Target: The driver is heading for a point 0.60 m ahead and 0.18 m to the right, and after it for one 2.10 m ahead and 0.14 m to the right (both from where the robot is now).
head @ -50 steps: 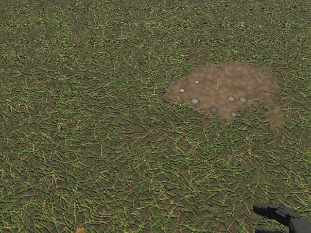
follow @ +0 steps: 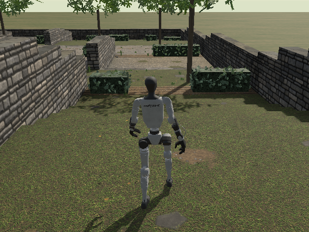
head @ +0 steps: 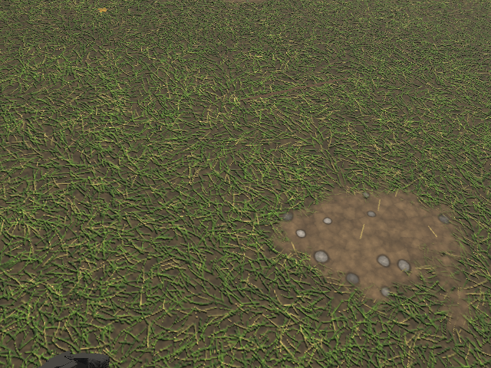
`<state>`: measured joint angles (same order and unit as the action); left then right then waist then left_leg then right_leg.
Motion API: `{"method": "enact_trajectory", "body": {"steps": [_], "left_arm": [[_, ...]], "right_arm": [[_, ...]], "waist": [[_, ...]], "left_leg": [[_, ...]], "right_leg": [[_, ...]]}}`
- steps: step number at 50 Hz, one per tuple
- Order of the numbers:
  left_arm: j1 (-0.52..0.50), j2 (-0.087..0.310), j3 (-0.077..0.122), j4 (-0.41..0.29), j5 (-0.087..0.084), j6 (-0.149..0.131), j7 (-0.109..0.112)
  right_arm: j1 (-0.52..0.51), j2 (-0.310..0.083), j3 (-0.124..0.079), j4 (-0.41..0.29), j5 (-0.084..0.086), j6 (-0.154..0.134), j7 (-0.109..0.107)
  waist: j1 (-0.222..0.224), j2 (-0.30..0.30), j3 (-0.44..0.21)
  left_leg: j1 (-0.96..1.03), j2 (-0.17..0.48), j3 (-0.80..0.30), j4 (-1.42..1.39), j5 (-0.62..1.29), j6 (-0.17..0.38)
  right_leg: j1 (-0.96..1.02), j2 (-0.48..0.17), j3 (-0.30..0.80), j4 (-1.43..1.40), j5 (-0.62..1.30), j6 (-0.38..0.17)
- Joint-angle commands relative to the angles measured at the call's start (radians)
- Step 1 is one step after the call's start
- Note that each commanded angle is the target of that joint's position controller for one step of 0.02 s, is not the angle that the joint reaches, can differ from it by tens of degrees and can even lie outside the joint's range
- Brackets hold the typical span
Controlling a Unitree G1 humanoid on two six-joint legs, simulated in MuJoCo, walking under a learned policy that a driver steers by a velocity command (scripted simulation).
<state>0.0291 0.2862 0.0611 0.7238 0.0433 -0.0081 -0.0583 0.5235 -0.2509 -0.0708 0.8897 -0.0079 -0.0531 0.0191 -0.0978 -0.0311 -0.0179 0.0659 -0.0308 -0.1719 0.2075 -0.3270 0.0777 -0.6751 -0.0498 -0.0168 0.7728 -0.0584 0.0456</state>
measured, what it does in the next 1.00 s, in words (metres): walks ahead: right foot, then left foot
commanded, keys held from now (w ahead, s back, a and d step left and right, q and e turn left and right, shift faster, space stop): w+e+shift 0.48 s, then w+q+shift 0.52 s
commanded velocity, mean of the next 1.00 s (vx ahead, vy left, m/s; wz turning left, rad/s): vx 0.96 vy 0.00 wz -0.07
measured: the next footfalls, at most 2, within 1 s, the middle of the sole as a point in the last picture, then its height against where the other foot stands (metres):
right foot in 0.14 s outside the picture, level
left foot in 0.58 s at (222, 279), level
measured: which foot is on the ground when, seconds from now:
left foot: down 0.00-0.16, up 0.18-0.56, down 0.58-0.96, up 0.98-1.00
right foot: up 0.00-0.12, down 0.14-0.60, up 0.62-0.96, down 0.98-1.00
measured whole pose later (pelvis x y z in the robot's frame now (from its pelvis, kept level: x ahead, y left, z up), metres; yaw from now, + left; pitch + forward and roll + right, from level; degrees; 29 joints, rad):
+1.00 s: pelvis +0.90 -0.20 -0.03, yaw -5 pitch +2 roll +1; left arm -0.06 0.27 -0.02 0.60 0.07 -0.10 -0.01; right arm 0.56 -0.30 -0.08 0.92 0.01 -0.07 0.02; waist -0.13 0.01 0.00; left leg -0.05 -0.08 -0.21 0.72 -0.49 0.07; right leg -0.50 -0.04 0.03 0.61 -0.15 0.02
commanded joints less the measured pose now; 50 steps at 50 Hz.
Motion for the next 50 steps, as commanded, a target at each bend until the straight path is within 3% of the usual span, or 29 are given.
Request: {"method": "enact_trajectory", "body": {"steps": [1, 3, 5, 6, 7, 8, 9, 10, 11, 12, 13, 16, 20, 24, 26, 27, 29, 30, 31, 32, 34, 37, 39, 41, 43, 46, 48, 49, 50], "left_arm": [[-0.262, 0.055, -0.004, -0.13, -0.006, -0.024, -0.01], [-0.241, 0.072, -0.004, -0.145, -0.005, -0.026, -0.005], [-0.072, 0.093, 0.006, -0.106, -0.013, -0.024, 0.016], [0.13, 0.121, 0.02, -0.046, -0.023, -0.025, 0.029], [0.387, 0.15, 0.036, 0.033, -0.027, -0.027, 0.04], [0.53, 0.252, 0.066, 0.067, -0.009, -0.031, 0.049], [0.501, 0.255, 0.065, 0.094, -0.021, -0.032, 0.036], [0.354, 0.212, 0.056, 0.07, -0.021, -0.034, 0.026], [0.333, 0.171, 0.052, 0.066, -0.023, -0.04, 0.026], [0.337, 0.141, 0.044, 0.082, -0.022, -0.044, 0.032], [0.335, 0.105, 0.029, 0.104, -0.021, -0.049, 0.038], [0.355, 0.11, 0.022, 0.123, -0.04, -0.072, 0.049], [0.392, 0.129, 0.032, 0.109, -0.04, -0.087, 0.05], [0.46, 0.164, 0.048, 0.127, -0.06, -0.087, 0.047], [0.493, 0.16, 0.041, 0.155, -0.061, -0.09, 0.058], [0.506, 0.185, 0.043, 0.165, -0.05, -0.093, 0.06], [0.442, 0.225, 0.054, 0.163, -0.015, -0.088, 0.062], [0.403, 0.149, 0.037, 0.135, 0.002, -0.094, 0.068], [0.499, 0.034, 0.01, 0.083, -0.064, -0.102, 0.051], [0.445, 0.086, 0.004, 0.092, -0.037, -0.104, 0.058], [0.23, 0.091, -0.007, 0.039, 0.0, -0.109, 0.05], [0.144, 0.042, -0.031, -0.047, 0.042, -0.086, 0.034], [0.076, 0.048, -0.044, -0.102, 0.042, -0.075, 0.023], [-0.023, 0.046, -0.065, -0.153, 0.018, -0.078, 0.003], [-0.021, 0.053, -0.067, -0.144, -0.008, -0.078, -0.006], [0.022, 0.119, -0.042, -0.121, -0.005, -0.076, 0.022], [0.266, 0.175, -0.007, -0.056, 0.008, -0.082, 0.055], [0.45, 0.255, 0.021, -0.046, 0.031, -0.086, 0.08], [0.444, 0.315, 0.03, -0.05, 0.053, -0.078, 0.084]], "right_arm": [[0.054, -0.152, -0.03, -0.021, -0.004, -0.026, -0.013], [0.032, -0.172, -0.031, -0.009, -0.012, -0.032, -0.022], [-0.008, -0.198, -0.031, -0.001, -0.023, -0.034, -0.029], [-0.03, -0.221, -0.036, 0.001, -0.035, -0.027, -0.035], [-0.092, -0.227, -0.037, -0.016, -0.04, -0.022, -0.041], [-0.078, -0.15, -0.014, -0.065, -0.02, -0.028, -0.032], [-0.102, -0.097, 0.001, -0.091, -0.023, -0.057, -0.011], [-0.184, -0.126, 0.007, -0.125, -0.029, -0.07, -0.009], [-0.252, -0.153, 0.01, -0.132, -0.031, -0.083, -0.004], [-0.286, -0.142, 0.017, -0.148, -0.037, -0.088, -0.002], [-0.317, -0.13, 0.023, -0.174, -0.052, -0.078, -0.001], [-0.344, -0.103, 0.043, -0.21, -0.072, -0.032, 0.007], [-0.606, -0.076, 0.075, -0.317, -0.046, -0.027, 0.028], [-0.675, -0.074, 0.079, -0.351, -0.025, -0.031, 0.025], [-0.638, -0.087, 0.071, -0.336, -0.035, -0.036, 0.016], [-0.572, -0.119, 0.055, -0.318, -0.034, -0.038, 0.004], [-0.216, -0.206, 0.011, -0.216, -0.023, -0.034, -0.033], [0.01, -0.269, -0.015, -0.172, -0.041, -0.031, -0.053], [-0.01, -0.352, -0.038, -0.149, -0.046, -0.029, -0.039], [-0.1, -0.27, -0.035, -0.157, -0.029, -0.022, -0.015], [-0.163, -0.155, -0.016, -0.131, -0.018, -0.031, -0.002], [-0.106, -0.127, -0.003, -0.055, -0.012, -0.042, -0.015], [-0.116, -0.155, -0.011, -0.053, 0.001, -0.05, -0.023], [-0.178, -0.186, -0.025, -0.08, -0.009, -0.05, -0.024], [-0.179, -0.233, -0.044, -0.088, 0.001, -0.054, -0.008], [-0.119, -0.26, -0.055, -0.079, 0.017, -0.051, 0.004], [-0.103, -0.274, -0.059, -0.069, 0.011, -0.047, 0.007], [-0.121, -0.186, -0.035, -0.094, 0.013, -0.054, 0.006], [-0.04, -0.054, -0.002, -0.138, 0.047, -0.045, -0.003]], "waist": [[-0.055, 0.197, 0.148], [-0.022, 0.198, 0.151], [0.076, 0.219, 0.053], [0.175, 0.219, -0.048], [0.302, 0.166, -0.152], [0.313, -0.067, -0.263], [0.233, -0.285, -0.268], [0.187, -0.183, -0.097], [0.188, -0.021, -0.048], [0.16, 0.053, 0.012], [0.12, 0.065, 0.059], [0.073, 0.0, 0.11], [0.132, 0.006, 0.188], [0.184, -0.008, 0.108], [0.179, -0.002, 0.049], [0.152, -0.03, -0.01], [-0.04, -0.061, -0.171], [-0.127, 0.013, -0.284], [-0.007, 0.441, -0.397], [-0.004, 0.296, -0.281], [0.015, 0.037, -0.063], [0.095, 0.074, 0.036], [0.124, 0.078, 0.088], [0.132, 0.085, 0.12], [0.125, 0.096, 0.092], [0.133, 0.059, 0.043], [0.256, 0.007, -0.117], [0.33, -0.083, -0.236], [0.238, -0.281, -0.312]], "left_leg": [[0.049, 0.221, -0.109, -0.144, 0.197, 0.133], [0.111, 0.251, -0.036, -0.121, 0.419, 0.104], [0.096, 0.25, 0.069, 0.065, 1.039, 0.068], [0.074, 0.248, 0.114, 0.283, 1.271, 0.057], [-0.09, 0.22, 0.16, 0.576, 1.227, 0.038], [-0.425, 0.104, 0.195, 0.988, 0.8, 0.004], [-0.707, -0.079, 0.114, 1.2, -0.018, -0.015], [-0.854, -0.023, 0.038, 1.274, 0.019, 0.005], [-0.841, 0.037, 0.033, 1.251, 0.081, 0.008], [-0.793, 0.075, 0.044, 1.155, 0.101, 0.004], [-0.75, 0.096, 0.049, 1.086, 0.093, -0.017], [-0.749, 0.128, 0.083, 0.947, 0.034, -0.077], [-0.66, 0.103, 0.176, 0.569, 0.265, -0.138], [-0.506, 0.044, 0.194, 0.378, 0.447, -0.113], [-0.447, 0.011, 0.231, 0.294, 0.427, -0.07], [-0.375, -0.019, 0.245, 0.292, 0.357, -0.044], [-0.038, 0.004, 0.233, 0.315, 0.211, 0.016], [0.184, 0.167, 0.053, 0.377, -0.076, 0.055], [0.38, 0.416, -0.621, 0.162, -0.21, 0.223], [0.346, 0.374, -0.723, 0.099, -0.252, 0.259], [0.09, 0.281, -0.453, 0.096, -0.037, 0.229], [-0.123, 0.194, -0.347, 0.049, 0.109, 0.219], [-0.244, 0.19, -0.316, -0.018, 0.093, 0.223], [-0.458, 0.127, -0.221, -0.092, 0.096, 0.191], [-0.589, 0.117, -0.192, -0.149, 0.189, 0.157], [-0.411, 0.126, -0.182, 0.014, 0.422, 0.099], [-0.433, 0.041, -0.107, 0.455, 0.596, 0.05], [-0.573, -0.021, -0.04, 0.804, 0.349, 0.029], [-0.776, -0.075, 0.038, 1.09, -0.18, 0.02]], "right_leg": [[-0.093, 0.008, -0.079, -0.125, 0.012, -0.048], [-0.05, 0.021, -0.106, -0.18, -0.063, -0.113], [0.214, 0.112, -0.158, -0.181, -0.149, -0.179], [0.405, 0.163, -0.164, -0.16, -0.205, -0.205], [0.696, 0.142, -0.107, -0.174, -0.215, -0.23], [0.979, -0.057, 0.272, -0.24, -0.619, -0.31], [1.03, -0.207, 0.88, -0.521, -0.862, -0.374], [0.939, -0.219, 0.924, -0.567, -0.769, -0.389], [0.834, -0.203, 0.77, -0.547, -0.636, -0.393], [0.7, -0.166, 0.666, -0.563, -0.511, -0.374], [0.592, -0.117, 0.586, -0.579, -0.422, -0.354], [0.467, -0.05, 0.488, -0.624, -0.351, -0.368], [0.317, 0.023, 0.392, -0.702, -0.126, -0.331], [0.458, 0.0, 0.389, -0.633, 0.295, -0.269], [0.625, -0.018, 0.334, -0.549, 0.571, -0.237], [0.699, -0.036, 0.317, -0.443, 0.756, -0.214], [0.637, -0.021, 0.247, -0.016, 0.828, -0.179], [0.456, 0.025, 0.185, 0.34, 0.539, -0.177], [0.122, 0.224, 0.128, 0.705, -0.286, -0.11], [-0.066, 0.146, 0.152, 0.744, -0.321, -0.14], [-0.089, 0.046, 0.139, 0.614, -0.242, -0.139], [-0.056, 0.001, 0.126, 0.444, -0.324, -0.089], [-0.045, -0.039, 0.116, 0.268, -0.342, -0.052], [0.166, -0.024, 0.059, 0.01, -0.163, -0.024], [0.456, 0.03, 0.003, -0.089, 0.037, -0.019], [0.537, 0.044, 0.015, -0.191, 0.022, -0.034], [0.823, 0.042, 0.011, -0.2, -0.119, -0.058], [1.008, -0.183, 0.249, -0.255, -0.458, -0.092], [1.07, -0.442, 0.746, -0.483, -0.794, -0.147]]}}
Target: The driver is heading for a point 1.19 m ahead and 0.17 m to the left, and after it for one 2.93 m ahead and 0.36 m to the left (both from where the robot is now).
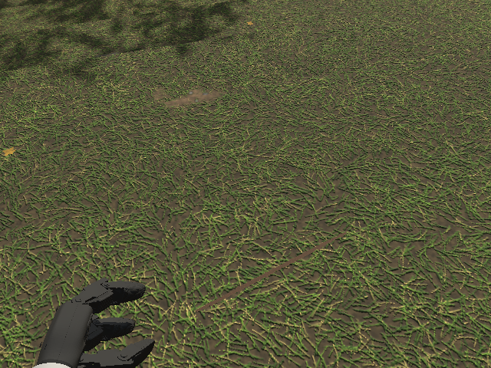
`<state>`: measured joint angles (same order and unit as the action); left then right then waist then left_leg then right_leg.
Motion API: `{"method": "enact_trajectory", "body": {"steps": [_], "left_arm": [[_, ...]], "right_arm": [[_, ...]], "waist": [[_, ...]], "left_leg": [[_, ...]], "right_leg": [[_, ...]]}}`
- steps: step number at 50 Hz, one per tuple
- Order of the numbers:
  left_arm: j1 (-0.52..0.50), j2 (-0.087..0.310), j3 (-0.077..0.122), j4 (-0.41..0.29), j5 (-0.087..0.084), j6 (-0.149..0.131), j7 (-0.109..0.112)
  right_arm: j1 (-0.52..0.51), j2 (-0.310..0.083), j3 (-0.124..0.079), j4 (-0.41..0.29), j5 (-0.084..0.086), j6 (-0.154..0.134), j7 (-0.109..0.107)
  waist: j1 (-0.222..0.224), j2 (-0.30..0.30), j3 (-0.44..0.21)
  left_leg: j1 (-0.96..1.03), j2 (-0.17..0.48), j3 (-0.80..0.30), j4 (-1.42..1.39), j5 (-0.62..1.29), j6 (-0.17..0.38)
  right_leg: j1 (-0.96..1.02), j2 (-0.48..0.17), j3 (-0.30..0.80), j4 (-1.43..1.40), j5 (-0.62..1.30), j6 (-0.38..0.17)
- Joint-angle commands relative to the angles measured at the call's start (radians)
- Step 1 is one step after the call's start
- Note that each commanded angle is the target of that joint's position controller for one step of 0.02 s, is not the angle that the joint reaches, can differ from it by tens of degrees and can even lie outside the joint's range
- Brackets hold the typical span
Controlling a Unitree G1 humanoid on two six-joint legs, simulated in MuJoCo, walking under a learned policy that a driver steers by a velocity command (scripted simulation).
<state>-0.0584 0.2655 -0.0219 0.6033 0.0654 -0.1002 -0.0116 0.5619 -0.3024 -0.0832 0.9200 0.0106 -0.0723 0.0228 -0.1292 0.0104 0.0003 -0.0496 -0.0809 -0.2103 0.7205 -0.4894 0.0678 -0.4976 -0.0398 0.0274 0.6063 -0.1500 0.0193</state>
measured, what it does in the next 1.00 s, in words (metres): walks ahead: left foot, then right foot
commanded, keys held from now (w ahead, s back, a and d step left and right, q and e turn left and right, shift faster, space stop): w+q+shift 0.38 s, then w+shift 0.06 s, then w+e+shift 0.56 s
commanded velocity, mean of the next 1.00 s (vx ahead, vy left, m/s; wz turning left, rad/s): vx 1.00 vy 0.00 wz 0.20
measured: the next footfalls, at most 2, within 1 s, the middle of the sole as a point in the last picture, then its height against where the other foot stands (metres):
left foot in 0.40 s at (197, 357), level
right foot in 0.84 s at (180, 232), level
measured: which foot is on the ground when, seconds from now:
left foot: up 0.00-0.38, down 0.40-0.80, up 0.82-1.00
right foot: down 0.00-0.40, up 0.42-0.82, down 0.84-1.00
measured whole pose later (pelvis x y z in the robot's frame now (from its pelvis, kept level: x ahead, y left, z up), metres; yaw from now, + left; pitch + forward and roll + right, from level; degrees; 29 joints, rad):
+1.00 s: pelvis +0.91 +0.16 +0.00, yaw +7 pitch -1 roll -1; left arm 0.48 0.33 0.06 0.86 0.00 -0.02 -0.02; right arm 0.09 -0.26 0.01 0.68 -0.06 -0.06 -0.02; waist 0.07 0.00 0.04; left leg -0.54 0.05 -0.12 1.17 -0.36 -0.03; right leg -0.23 0.20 0.04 0.59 -0.32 -0.17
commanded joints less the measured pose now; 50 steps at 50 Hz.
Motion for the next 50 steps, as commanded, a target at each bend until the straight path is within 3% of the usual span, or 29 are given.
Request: {"method": "enact_trajectory", "body": {"steps": [1, 2, 3, 4, 7, 13, 15, 17, 19, 20, 21, 22, 23, 24, 27, 30, 32, 35, 38, 39, 40, 41, 42, 43, 44, 45, 47, 49, 50], "left_arm": [[0.437, 0.281, 0.114, 0.068, 0.003, 0.023, 0.038], [0.361, 0.187, 0.095, 0.058, -0.008, 0.022, 0.033], [0.34, 0.14, 0.086, 0.072, -0.011, 0.017, 0.026], [0.342, 0.119, 0.08, 0.088, -0.009, 0.013, 0.025], [0.406, 0.067, 0.068, 0.162, -0.042, -0.014, 0.015], [0.381, 0.102, 0.072, 0.205, -0.044, -0.035, 0.02], [0.436, 0.155, 0.081, 0.214, -0.042, -0.029, 0.029], [0.429, 0.228, 0.098, 0.2, -0.039, -0.004, 0.045], [0.347, 0.259, 0.108, 0.162, -0.03, 0.027, 0.046], [0.338, 0.203, 0.104, 0.165, -0.025, 0.027, 0.03], [0.509, 0.104, 0.067, 0.069, -0.028, 0.013, 0.024], [0.412, 0.171, 0.068, 0.034, -0.038, -0.008, 0.024], [0.389, 0.178, 0.063, 0.048, -0.043, -0.014, 0.026], [0.372, 0.166, 0.059, 0.056, -0.038, -0.006, 0.026], [0.425, 0.11, 0.042, 0.114, -0.025, 0.063, 0.004], [0.268, 0.076, 0.036, 0.068, -0.051, 0.077, -0.013], [0.205, 0.054, 0.031, 0.054, -0.062, 0.065, -0.024], [0.109, 0.052, 0.035, 0.04, -0.065, 0.052, -0.056], [0.203, 0.11, 0.059, 0.086, -0.062, 0.062, -0.063], [0.48, 0.156, 0.093, 0.178, -0.054, 0.068, -0.053], [0.66, 0.215, 0.112, 0.23, -0.057, 0.083, -0.038], [0.797, 0.251, 0.135, 0.247, -0.054, 0.1, -0.023], [0.816, 0.253, 0.144, 0.269, -0.076, 0.104, -0.018], [0.673, 0.251, 0.127, 0.241, -0.067, 0.098, -0.023], [0.576, 0.27, 0.134, 0.17, -0.068, 0.092, -0.012], [0.518, 0.234, 0.135, 0.145, -0.068, 0.087, -0.002], [0.454, 0.215, 0.123, 0.154, -0.05, 0.074, -0.002], [0.44, 0.195, 0.112, 0.152, -0.071, 0.044, -0.007], [0.46, 0.222, 0.119, 0.158, -0.073, 0.041, -0.007]], "right_arm": [[-0.116, -0.059, 0.01, -0.177, 0.009, -0.009, -0.014], [-0.187, -0.084, 0.005, -0.173, -0.012, 0.006, -0.01], [-0.232, -0.079, 0.005, -0.17, -0.022, 0.016, 0.002], [-0.254, -0.066, 0.005, -0.17, -0.029, 0.027, 0.014], [-0.337, -0.009, 0.02, -0.224, -0.039, 0.065, 0.039], [-0.575, -0.01, 0.056, -0.35, -0.038, 0.063, 0.084], [-0.572, -0.026, 0.057, -0.341, -0.037, 0.061, 0.086], [-0.413, -0.079, 0.04, -0.293, -0.036, 0.061, 0.071], [-0.021, -0.169, -0.009, -0.171, -0.039, 0.058, 0.036], [-0.048, -0.223, -0.044, -0.157, -0.008, 0.074, 0.007], [-0.192, -0.34, -0.05, -0.223, -0.05, 0.085, 0.001], [-0.14, -0.307, -0.054, -0.261, -0.045, 0.093, -0.017], [-0.167, -0.234, -0.037, -0.227, -0.041, 0.083, -0.033], [-0.207, -0.185, -0.021, -0.213, -0.041, 0.063, -0.038], [-0.247, -0.104, 0.019, -0.19, -0.042, -0.003, -0.034], [-0.199, -0.108, 0.016, -0.149, -0.032, -0.039, -0.012], [-0.195, -0.092, 0.022, -0.143, -0.022, -0.054, -0.003], [-0.154, -0.106, 0.029, -0.127, -0.002, -0.075, -0.012], [-0.17, -0.167, 0.016, -0.117, -0.017, -0.065, -0.036], [-0.273, -0.188, 0.01, -0.147, -0.035, -0.057, -0.055], [-0.357, -0.208, 0.003, -0.183, -0.028, -0.039, -0.063], [-0.415, -0.246, -0.012, -0.173, -0.03, -0.018, -0.073], [-0.44, -0.134, 0.01, -0.154, -0.054, -0.007, -0.065], [-0.338, 0.028, 0.057, -0.211, -0.071, -0.02, -0.057], [-0.277, -0.026, 0.065, -0.294, -0.051, -0.038, -0.051], [-0.321, -0.098, 0.062, -0.285, -0.068, -0.056, -0.044], [-0.376, -0.132, 0.055, -0.273, -0.074, -0.025, -0.045], [-0.408, -0.121, 0.055, -0.274, -0.078, 0.034, -0.045], [-0.435, -0.117, 0.058, -0.285, -0.09, 0.044, -0.029]], "waist": [[0.227, -0.273, -0.226], [0.212, -0.155, -0.097], [0.2, -0.088, -0.024], [0.183, -0.085, 0.007], [0.146, -0.114, 0.057], [0.108, -0.047, 0.128], [0.096, -0.051, 0.095], [-0.004, -0.106, -0.013], [-0.182, -0.08, -0.182], [-0.138, 0.121, -0.151], [0.083, 0.245, -0.252], [-0.022, 0.109, -0.368], [0.024, -0.009, -0.168], [0.082, -0.075, -0.051], [0.178, -0.1, 0.041], [0.14, -0.039, 0.147], [0.122, -0.026, 0.148], [0.09, -0.036, 0.142], [0.152, 0.054, 0.048], [0.301, 0.119, -0.101], [0.392, 0.124, -0.16], [0.494, 0.103, -0.142], [0.484, -0.101, -0.073], [0.259, -0.289, -0.03], [0.203, -0.234, -0.172], [0.186, -0.02, -0.082], [0.117, 0.065, 0.078], [0.095, 0.061, 0.126], [0.111, 0.037, 0.098]], "left_leg": [[-0.764, 0.046, 0.107, 0.669, 0.088, 0.043], [-0.787, 0.102, 0.128, 0.651, 0.169, 0.043], [-0.764, 0.135, 0.133, 0.61, 0.207, 0.035], [-0.739, 0.152, 0.135, 0.588, 0.215, 0.029], [-0.781, 0.19, 0.155, 0.559, 0.239, 0.021], [-0.623, 0.146, 0.324, 0.146, 0.501, 0.059], [-0.473, 0.057, 0.412, 0.061, 0.511, 0.089], [-0.285, -0.007, 0.415, 0.044, 0.44, 0.122], [0.185, -0.026, 0.308, -0.028, 0.379, 0.19], [0.345, 0.045, 0.156, -0.11, 0.311, 0.212], [0.524, 0.305, -0.332, -0.148, 0.463, 0.35], [0.551, 0.371, -0.538, -0.362, 0.175, 0.427], [0.357, 0.384, -0.49, -0.464, 0.087, 0.368], [0.159, 0.351, -0.391, -0.474, 0.126, 0.315], [-0.218, 0.259, -0.139, -0.523, 0.276, 0.241], [-0.25, 0.185, 0.073, -0.602, 0.445, 0.167], [-0.224, 0.134, 0.208, -0.609, 0.63, 0.093], [-0.124, 0.17, 0.287, -0.676, 0.818, 0.029], [0.029, 0.191, 0.38, -0.552, 1.298, -0.03], [0.0, 0.226, 0.417, -0.302, 1.658, -0.052], [-0.095, 0.215, 0.409, -0.029, 1.731, -0.066], [-0.21, 0.216, 0.371, 0.356, 1.514, -0.065], [-0.357, 0.049, 0.372, 0.813, 0.554, -0.038], [-0.722, -0.018, 0.248, 1.076, -0.072, -0.052], [-0.853, -0.012, 0.111, 1.001, -0.019, -0.076], [-0.801, 0.065, 0.068, 0.796, 0.101, -0.062], [-0.662, 0.126, 0.084, 0.569, 0.099, -0.086], [-0.54, 0.168, 0.101, 0.363, 0.144, -0.126], [-0.505, 0.163, 0.137, 0.285, 0.16, -0.132]], "right_leg": [[0.776, -0.435, 0.816, -0.391, -0.77, -0.156], [0.663, -0.386, 0.624, -0.369, -0.642, -0.153], [0.568, -0.333, 0.451, -0.365, -0.428, -0.145], [0.511, -0.285, 0.322, -0.375, -0.286, -0.123], [0.479, -0.246, 0.096, -0.4, 0.033, -0.09], [0.39, -0.153, -0.26, -0.498, 0.439, -0.05], [0.443, -0.152, -0.301, -0.408, 0.892, -0.034], [0.504, -0.191, -0.295, -0.16, 1.208, -0.024], [0.314, -0.204, -0.258, 0.381, 1.078, -0.042], [0.057, 0.002, -0.252, 0.797, 0.05, -0.02], [-0.256, 0.045, -0.122, 1.096, -0.372, 0.009], [-0.371, 0.044, 0.028, 1.117, -0.276, 0.007], [-0.399, -0.023, 0.022, 1.012, -0.214, -0.004], [-0.332, -0.075, 0.017, 0.899, -0.183, -0.01], [-0.102, -0.133, 0.041, 0.723, -0.202, -0.005], [-0.179, -0.121, 0.027, 0.478, -0.014, -0.033], [-0.134, -0.084, -0.018, 0.277, 0.191, -0.071], [-0.059, -0.026, -0.091, 0.069, 0.427, -0.124], [0.119, 0.095, -0.162, 0.065, 0.326, -0.15], [0.37, 0.149, -0.204, 0.285, 0.371, -0.179], [0.536, 0.186, -0.194, 0.284, 0.086, -0.19], [0.64, 0.114, -0.048, 0.131, -0.161, -0.271], [0.669, 0.052, 0.044, 0.043, -0.101, -0.302], [0.751, -0.04, 0.319, 0.128, 0.263, -0.351], [0.814, -0.193, 0.717, -0.167, 0.116, -0.5], [0.64, -0.201, 0.768, -0.318, -0.091, -0.472], [0.315, -0.134, 0.638, -0.326, -0.1, -0.422], [0.136, -0.05, 0.491, -0.327, 0.039, -0.389], [0.128, -0.028, 0.462, -0.335, 0.11, -0.39]]}}
Velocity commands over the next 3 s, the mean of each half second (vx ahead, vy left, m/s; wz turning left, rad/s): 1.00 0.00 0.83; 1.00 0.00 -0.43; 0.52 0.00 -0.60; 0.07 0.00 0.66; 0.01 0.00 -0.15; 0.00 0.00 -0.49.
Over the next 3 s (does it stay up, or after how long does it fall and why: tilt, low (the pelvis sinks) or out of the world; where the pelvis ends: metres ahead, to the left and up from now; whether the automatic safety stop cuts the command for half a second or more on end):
stays up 1.55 0.28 -0.17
